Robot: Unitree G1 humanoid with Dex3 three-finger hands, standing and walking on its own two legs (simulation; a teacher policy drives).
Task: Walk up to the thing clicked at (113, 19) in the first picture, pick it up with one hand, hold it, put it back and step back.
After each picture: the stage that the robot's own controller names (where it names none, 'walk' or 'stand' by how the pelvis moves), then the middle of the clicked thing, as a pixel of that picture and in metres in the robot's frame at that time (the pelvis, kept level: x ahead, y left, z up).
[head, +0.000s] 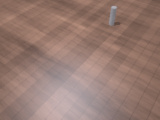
stand; (112, 16) +1.82 -0.35 -0.65
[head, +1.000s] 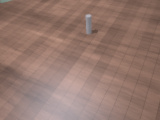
walk; (88, 24) +1.71 +0.06 -0.64
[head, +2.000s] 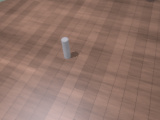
walk; (66, 48) +1.15 +0.27 -0.65
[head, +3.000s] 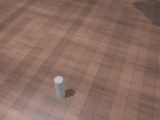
walk; (60, 88) +0.70 +0.22 -0.63
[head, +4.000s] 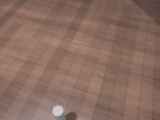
stand; (59, 116) +0.42 +0.19 -0.62
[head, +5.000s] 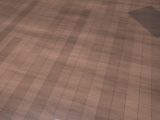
stand; out of the picture +0.39 +0.20 -0.66
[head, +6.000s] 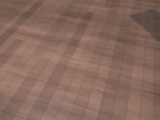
stand; out of the picture +0.37 +0.19 -0.66
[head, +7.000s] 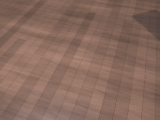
stand; out of the picture +0.37 +0.18 -0.66
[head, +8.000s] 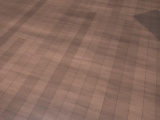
stand; out of the picture +0.37 +0.18 -0.66
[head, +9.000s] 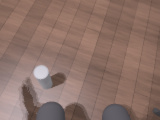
go down; (44, 78) +0.44 +0.20 -0.42
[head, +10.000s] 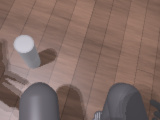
go down; (29, 54) +0.46 +0.24 -0.27
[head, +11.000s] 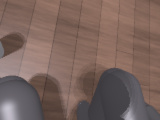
close in; out of the picture +0.44 +0.28 -0.18
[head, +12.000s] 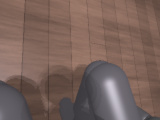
close; out of the picture +0.43 +0.30 -0.15
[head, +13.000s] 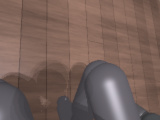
lift; out of the picture +0.40 +0.30 -0.16
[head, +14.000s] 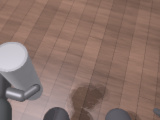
lift; (24, 77) +0.33 +0.20 +0.03
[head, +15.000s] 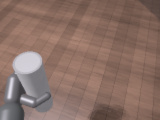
hold; (37, 87) +0.32 +0.17 +0.03
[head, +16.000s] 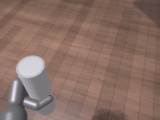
hold; (40, 90) +0.31 +0.16 +0.03
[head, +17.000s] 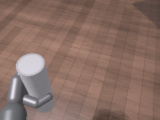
hold; (39, 87) +0.32 +0.17 +0.04
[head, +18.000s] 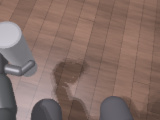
crouch; (19, 55) +0.42 +0.21 -0.04
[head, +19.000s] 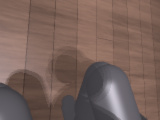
lower; out of the picture +0.42 +0.32 -0.17
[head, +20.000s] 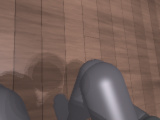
lower; out of the picture +0.43 +0.33 -0.16
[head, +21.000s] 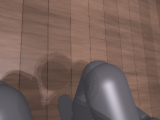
lower; out of the picture +0.42 +0.32 -0.16
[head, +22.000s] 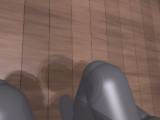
lower; out of the picture +0.41 +0.31 -0.16
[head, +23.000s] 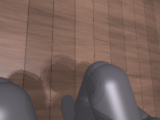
rest; out of the picture +0.40 +0.31 -0.16
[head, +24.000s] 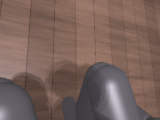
open; out of the picture +0.40 +0.31 -0.16
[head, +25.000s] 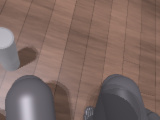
stand; (7, 53) +0.42 +0.28 -0.20
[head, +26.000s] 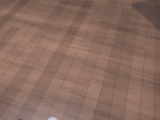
stand; out of the picture +0.37 +0.19 -0.58
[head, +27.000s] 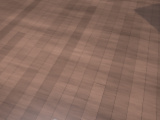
stand; out of the picture +0.38 +0.20 -0.60
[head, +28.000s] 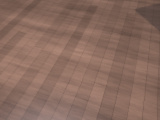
stand; out of the picture +0.37 +0.20 -0.60
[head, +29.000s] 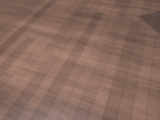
stand; out of the picture +0.40 +0.18 -0.65
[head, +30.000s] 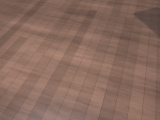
stand; out of the picture +0.36 +0.20 -0.66
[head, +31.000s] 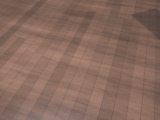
stand; out of the picture +0.36 +0.20 -0.66
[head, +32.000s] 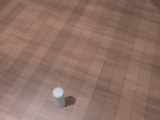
walk; (59, 98) +0.49 +0.17 -0.64
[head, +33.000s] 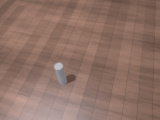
walk; (60, 74) +0.74 +0.26 -0.63
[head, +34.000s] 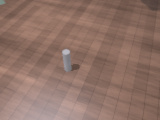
stand; (67, 61) +1.00 +0.20 -0.64
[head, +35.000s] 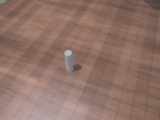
stand; (69, 61) +0.98 +0.18 -0.66
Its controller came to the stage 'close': yes
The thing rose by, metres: 0.68
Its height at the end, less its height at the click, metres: +0.00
